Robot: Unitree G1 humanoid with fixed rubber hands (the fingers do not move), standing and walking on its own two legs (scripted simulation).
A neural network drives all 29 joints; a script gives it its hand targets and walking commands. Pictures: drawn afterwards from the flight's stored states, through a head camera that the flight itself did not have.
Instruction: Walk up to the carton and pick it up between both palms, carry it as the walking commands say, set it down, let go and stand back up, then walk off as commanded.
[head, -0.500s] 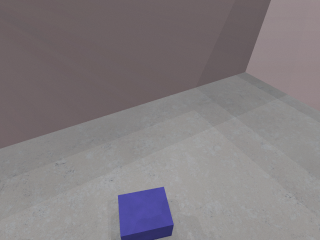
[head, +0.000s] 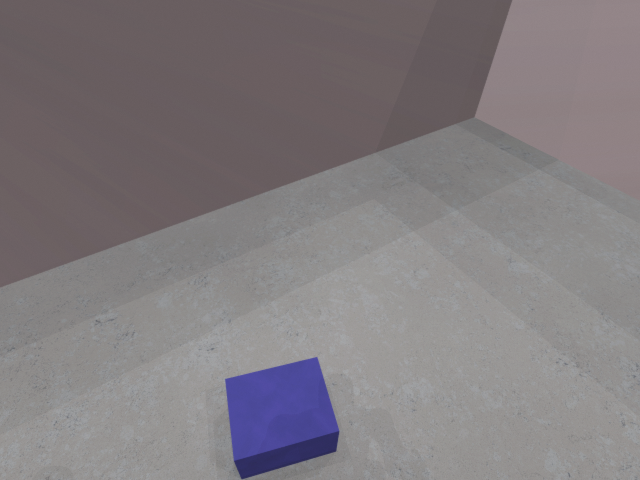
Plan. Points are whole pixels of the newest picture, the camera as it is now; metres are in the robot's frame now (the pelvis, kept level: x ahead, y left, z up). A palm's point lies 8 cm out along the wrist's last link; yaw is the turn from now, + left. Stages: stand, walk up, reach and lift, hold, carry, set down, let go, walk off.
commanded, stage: walk off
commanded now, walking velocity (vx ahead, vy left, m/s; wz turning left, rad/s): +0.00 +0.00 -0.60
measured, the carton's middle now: (281, 415) +0.50 +0.11 -0.69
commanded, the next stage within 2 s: none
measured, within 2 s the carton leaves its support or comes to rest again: neither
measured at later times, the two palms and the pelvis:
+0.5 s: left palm out of the picture +0.11 +0.28 -0.13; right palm out of the picture +0.03 -0.28 -0.11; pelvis -0.01 +0.02 +0.00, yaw -12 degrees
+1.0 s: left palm out of the picture +0.18 +0.19 -0.13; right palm out of the picture -0.09 -0.26 -0.13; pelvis -0.01 +0.00 -0.01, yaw -31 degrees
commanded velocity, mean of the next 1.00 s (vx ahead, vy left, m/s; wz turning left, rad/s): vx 0.00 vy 0.00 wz -0.60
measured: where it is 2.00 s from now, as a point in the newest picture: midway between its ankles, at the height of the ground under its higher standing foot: outside the picture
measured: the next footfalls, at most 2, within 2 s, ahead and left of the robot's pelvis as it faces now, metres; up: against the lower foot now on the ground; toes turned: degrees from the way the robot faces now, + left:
left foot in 0.52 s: +0.03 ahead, +0.15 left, +0.00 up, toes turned -16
right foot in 0.86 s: -0.01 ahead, -0.12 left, +0.00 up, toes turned -31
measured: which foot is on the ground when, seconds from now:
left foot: down 0.00-0.22, up 0.24-0.50, down 0.52-0.88, up 0.90-1.00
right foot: down 0.00-0.52, up 0.54-0.84, down 0.86-1.00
